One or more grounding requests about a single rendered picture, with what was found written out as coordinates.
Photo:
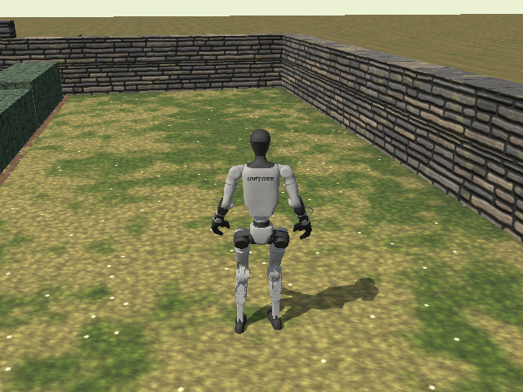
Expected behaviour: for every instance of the left robot hand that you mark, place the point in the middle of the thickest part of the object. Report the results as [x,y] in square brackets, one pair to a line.
[222,224]

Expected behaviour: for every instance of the robot right foot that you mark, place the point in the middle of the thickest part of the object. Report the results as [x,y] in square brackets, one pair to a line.
[276,323]

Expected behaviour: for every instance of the left robot forearm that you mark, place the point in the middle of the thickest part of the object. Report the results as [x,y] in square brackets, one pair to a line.
[220,213]

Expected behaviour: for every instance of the robot right upper arm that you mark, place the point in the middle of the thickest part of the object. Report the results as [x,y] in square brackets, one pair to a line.
[286,172]

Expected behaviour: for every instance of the robot left upper arm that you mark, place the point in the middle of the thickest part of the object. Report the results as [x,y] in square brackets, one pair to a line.
[230,186]

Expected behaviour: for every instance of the right robot hand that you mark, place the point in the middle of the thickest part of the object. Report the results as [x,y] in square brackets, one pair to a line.
[301,227]

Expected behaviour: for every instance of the right robot forearm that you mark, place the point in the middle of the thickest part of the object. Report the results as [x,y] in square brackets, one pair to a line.
[301,213]

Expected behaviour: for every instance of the left robot thigh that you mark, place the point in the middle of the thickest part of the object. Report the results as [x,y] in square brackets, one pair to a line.
[242,247]

